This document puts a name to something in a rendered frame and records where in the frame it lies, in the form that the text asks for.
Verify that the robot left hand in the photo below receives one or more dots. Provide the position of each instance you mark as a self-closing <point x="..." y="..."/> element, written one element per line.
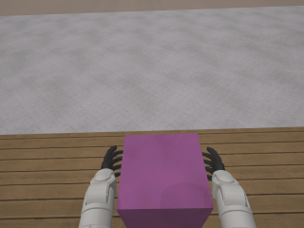
<point x="109" y="161"/>

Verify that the left robot forearm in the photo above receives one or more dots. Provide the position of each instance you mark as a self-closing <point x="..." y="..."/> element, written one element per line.
<point x="98" y="206"/>

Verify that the robot right hand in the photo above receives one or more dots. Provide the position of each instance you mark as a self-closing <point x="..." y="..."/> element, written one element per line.
<point x="215" y="161"/>

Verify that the carton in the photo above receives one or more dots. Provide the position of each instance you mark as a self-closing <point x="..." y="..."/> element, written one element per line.
<point x="163" y="182"/>

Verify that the right robot forearm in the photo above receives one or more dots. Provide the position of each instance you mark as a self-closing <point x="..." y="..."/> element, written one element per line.
<point x="234" y="210"/>

